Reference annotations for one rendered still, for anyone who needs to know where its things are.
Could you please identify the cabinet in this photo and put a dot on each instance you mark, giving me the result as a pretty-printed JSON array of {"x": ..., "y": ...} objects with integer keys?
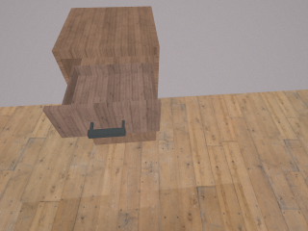
[{"x": 109, "y": 35}]

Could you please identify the drawer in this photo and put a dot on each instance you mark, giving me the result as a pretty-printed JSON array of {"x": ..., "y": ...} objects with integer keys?
[{"x": 106, "y": 94}]

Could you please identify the handle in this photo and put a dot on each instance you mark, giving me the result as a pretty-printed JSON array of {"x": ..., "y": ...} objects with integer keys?
[{"x": 106, "y": 132}]

